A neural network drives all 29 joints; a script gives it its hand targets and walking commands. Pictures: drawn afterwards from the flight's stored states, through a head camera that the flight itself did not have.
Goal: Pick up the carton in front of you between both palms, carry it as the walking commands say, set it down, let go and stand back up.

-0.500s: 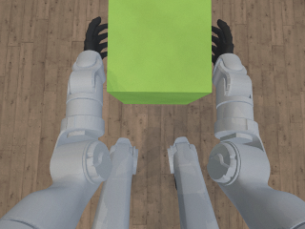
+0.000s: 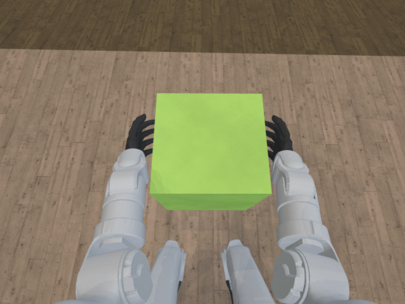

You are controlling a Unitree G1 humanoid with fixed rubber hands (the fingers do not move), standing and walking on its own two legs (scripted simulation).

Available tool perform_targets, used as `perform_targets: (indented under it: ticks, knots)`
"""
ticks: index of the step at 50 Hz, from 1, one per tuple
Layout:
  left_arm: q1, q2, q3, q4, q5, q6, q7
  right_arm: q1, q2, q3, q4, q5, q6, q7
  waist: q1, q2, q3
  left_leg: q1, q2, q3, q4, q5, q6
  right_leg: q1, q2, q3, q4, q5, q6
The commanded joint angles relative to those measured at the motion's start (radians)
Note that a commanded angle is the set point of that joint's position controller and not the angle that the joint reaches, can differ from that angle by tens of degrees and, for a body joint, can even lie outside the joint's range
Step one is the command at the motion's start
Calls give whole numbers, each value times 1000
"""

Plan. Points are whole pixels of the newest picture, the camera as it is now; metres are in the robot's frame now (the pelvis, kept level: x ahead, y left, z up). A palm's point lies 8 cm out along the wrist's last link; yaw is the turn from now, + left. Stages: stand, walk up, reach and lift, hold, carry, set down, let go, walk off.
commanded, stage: reach and lift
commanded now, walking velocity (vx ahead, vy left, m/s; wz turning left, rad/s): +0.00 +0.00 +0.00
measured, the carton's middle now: (208, 160) +0.41 -0.01 -0.10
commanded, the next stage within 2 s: hold in 1.58 s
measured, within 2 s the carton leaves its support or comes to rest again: neither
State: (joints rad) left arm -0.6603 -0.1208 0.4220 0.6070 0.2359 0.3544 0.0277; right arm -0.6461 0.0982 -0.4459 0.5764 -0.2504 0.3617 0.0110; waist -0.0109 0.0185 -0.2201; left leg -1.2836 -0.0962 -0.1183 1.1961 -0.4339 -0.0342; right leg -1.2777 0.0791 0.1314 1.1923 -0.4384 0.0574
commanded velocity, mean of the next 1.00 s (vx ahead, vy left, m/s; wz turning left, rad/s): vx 0.00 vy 0.00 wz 0.00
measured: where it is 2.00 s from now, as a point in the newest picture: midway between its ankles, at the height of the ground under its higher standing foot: (203, 295)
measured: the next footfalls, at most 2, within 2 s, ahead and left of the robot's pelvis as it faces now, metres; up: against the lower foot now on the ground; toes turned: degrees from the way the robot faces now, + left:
none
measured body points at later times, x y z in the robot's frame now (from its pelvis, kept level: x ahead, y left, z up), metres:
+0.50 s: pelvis +0.05 +0.00 +0.11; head +0.06 -0.01 +0.56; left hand +0.36 +0.14 +0.11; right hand +0.36 -0.16 +0.10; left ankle +0.06 +0.13 -0.62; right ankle +0.06 -0.14 -0.62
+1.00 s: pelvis +0.03 -0.01 +0.12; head +0.02 -0.01 +0.57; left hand +0.35 +0.15 +0.14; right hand +0.35 -0.16 +0.14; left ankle +0.06 +0.13 -0.62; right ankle +0.06 -0.14 -0.62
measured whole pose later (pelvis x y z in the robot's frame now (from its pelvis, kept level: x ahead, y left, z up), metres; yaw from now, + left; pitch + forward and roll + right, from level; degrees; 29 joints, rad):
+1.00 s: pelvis +0.03 -0.01 +0.12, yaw +0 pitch -4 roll +0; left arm -0.34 -0.17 0.32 0.38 0.31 0.61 -0.03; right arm -0.33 0.17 -0.32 0.36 -0.31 0.61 0.03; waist 0.00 0.02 0.03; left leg -0.16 -0.04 -0.14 0.43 -0.21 -0.02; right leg -0.16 0.04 0.14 0.43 -0.21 0.02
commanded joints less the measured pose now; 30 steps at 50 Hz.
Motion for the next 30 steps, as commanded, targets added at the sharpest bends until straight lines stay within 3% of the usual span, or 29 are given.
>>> perform_targets:
  ticks: [1, 2, 3, 4, 6, 7, 8, 9, 10, 12, 13, 14, 15, 16, 18, 19, 20, 21, 22, 23, 24, 25, 26, 27, 28, 29, 30]
  knots:
    - [-458, -1049, -525, 93, -128, -2, -231, -470, 1044, 588, 91, 150, 1, 229, 20, 2, -558, 442, -62, 104, -227, 203, 14, 466, 64, -99, -215, 220, -40]
    - [-369, -995, -527, 121, -93, -1, -232, -422, 1071, 573, 112, 132, 7, 220, 56, -32, -526, 462, -53, 93, -268, 230, 22, 514, 61, -92, -245, 262, -29]
    - [-411, -988, -526, 51, -93, -11, -238, -405, 1046, 574, 85, 115, 1, 224, 14, -42, -525, 462, -68, 101, -271, 232, 17, 532, 56, -93, -277, 293, -28]
    - [-446, -1026, -585, 21, -138, -19, -233, -431, 1051, 577, 49, 136, -17, 221, -24, -25, -547, 555, -51, 66, -293, 266, 23, 534, 61, -104, -269, 296, -35]
    - [-394, -1049, -560, 62, -112, -22, -231, -428, 1004, 602, 13, 127, -34, 207, -10, 26, -493, 575, -47, 71, -324, 271, 22, 576, 54, -82, -319, 296, -53]
    - [-387, -1012, -590, -11, -126, -33, -230, -377, 1014, 623, 48, 127, -22, 216, 2, -37, -498, 600, -51, 73, -347, 285, 18, 623, 55, -89, -341, 308, -48]
    - [-385, -1063, -600, 30, -146, -22, -228, -379, 1001, 598, 22, 113, -22, 219, -48, -1, -513, 642, -41, 70, -363, 287, 14, 630, 61, -86, -350, 301, -50]
    - [-359, -1012, -629, -14, -143, -23, -227, -326, 1027, 633, 32, 141, -9, 217, -18, -20, -488, 684, -45, 73, -387, 303, 16, 659, 56, -81, -374, 331, -48]
    - [-354, -1067, -665, -43, -176, -16, -226, -317, 1043, 635, 24, 148, -11, 216, -39, -18, -515, 714, -40, 60, -398, 352, 19, 713, 48, -70, -402, 382, -49]
    - [-278, -1071, -655, -22, -145, 10, -216, -268, 1013, 648, 26, 142, 5, 227, 4, 53, -455, 737, -37, 54, -450, 361, 6, 771, 44, -70, -434, 383, -61]
    - [-201, -1033, -643, -22, -134, 21, -215, -189, 1022, 623, 46, 131, 28, 237, -10, 10, -405, 781, -35, 49, -485, 341, 1, 801, 39, -76, -470, 364, -54]
    - [-177, -1077, -640, 14, -146, 31, -214, -186, 988, 626, 5, 108, 35, 237, -45, -14, -378, 817, -21, 32, -520, 383, 10, 800, 43, -77, -496, 395, -52]
    - [-196, -1037, -691, -67, -151, 21, -216, -195, 1016, 655, -6, 140, 33, 240, -30, -23, -383, 869, -17, 30, -521, 405, 19, 790, 45, -83, -505, 402, -46]
    - [-136, -1052, -670, -44, -148, 41, -216, -115, 1022, 685, -12, 143, 44, 237, -13, -2, -342, 877, -19, 36, -555, 433, 10, 864, 31, -70, -535, 454, -49]
    - [-122, -1014, -697, -121, -151, 41, -216, -107, 1020, 714, -32, 164, 63, 239, 31, -11, -332, 903, -26, 48, -585, 500, 8, 981, 28, -53, -569, 546, -41]
    - [-128, -1008, -712, -129, -154, 57, -216, -58, 994, 693, -36, 137, 66, 237, -21, -33, -312, 967, -15, 41, -629, 525, 4, 983, 38, -73, -598, 576, -48]
    - [-103, -1005, -729, -167, -169, 57, -221, -133, 1008, 742, -126, 173, 71, 232, 36, -38, -314, 972, -19, 39, -646, 531, 12, 1033, 32, -61, -616, 574, -36]
    - [-39, -1020, -710, -130, -179, 70, -225, -135, 1011, 782, -155, 209, 77, 224, 51, -28, -315, 993, -26, 51, -653, 530, 15, 1072, 28, -55, -636, 565, -30]
    - [-54, -1000, -752, -195, -178, 78, -234, -53, 1030, 804, -170, 205, 85, 214, 25, -39, -322, 1015, -31, 56, -672, 520, 12, 1133, 21, -42, -659, 628, -27]
    - [-45, -1008, -723, -161, -178, 100, -237, -17, 1025, 796, -173, 179, 107, 209, -1, -75, -276, 1061, -19, 51, -695, 488, 15, 1125, 16, -43, -676, 587, -29]
    - [36, -1009, -758, -178, -181, 124, -240, -6, 996, 790, -183, 201, 119, 212, 31, -16, -227, 1076, -18, 54, -732, 526, 7, 1118, 23, -60, -717, 545, -26]
    - [28, -962, -716, -150, -166, 134, -247, 22, 981, 774, -172, 184, 134, 206, 17, -11, -138, 1072, -13, 57, -758, 491, 12, 1116, 14, -48, -739, 550, -27]
    - [12, -983, -743, -208, -176, 145, -250, -6, 1019, 783, -218, 198, 141, 203, 21, -29, -133, 1088, -16, 53, -776, 486, 18, 1146, 23, -45, -765, 552, -26]
    - [-24, -1001, -714, -213, -188, 159, -256, 12, 999, 775, -206, 175, 166, 202, -9, -44, -140, 1106, -9, 50, -779, 433, 15, 1181, 16, -45, -786, 462, -40]
    - [-4, -969, -748, -231, -186, 177, -255, 26, 1017, 760, -189, 189, 182, 200, 3, -37, -49, 1114, 0, 43, -805, 423, 22, 1142, 22, -54, -790, 467, -32]
    - [3, -941, -696, -225, -161, 200, -259, 11, 1007, 756, -219, 202, 191, 208, 35, -10, -42, 1080, -16, 62, -813, 389, 16, 1195, 10, -47, -821, 436, -32]
    - [22, -971, -677, -164, -164, 216, -262, -5, 991, 741, -216, 184, 207, 208, -8, -21, 4, 1119, -15, 56, -837, 357, 16, 1168, 12, -53, -839, 397, -31]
